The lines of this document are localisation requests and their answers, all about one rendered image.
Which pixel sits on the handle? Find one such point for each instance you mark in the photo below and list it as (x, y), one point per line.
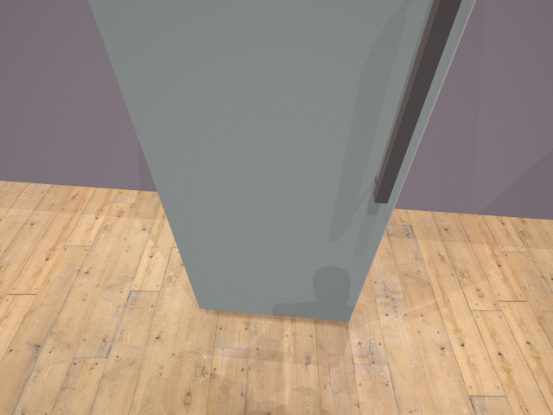
(437, 29)

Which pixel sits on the fridge door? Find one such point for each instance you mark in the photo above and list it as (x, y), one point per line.
(264, 124)

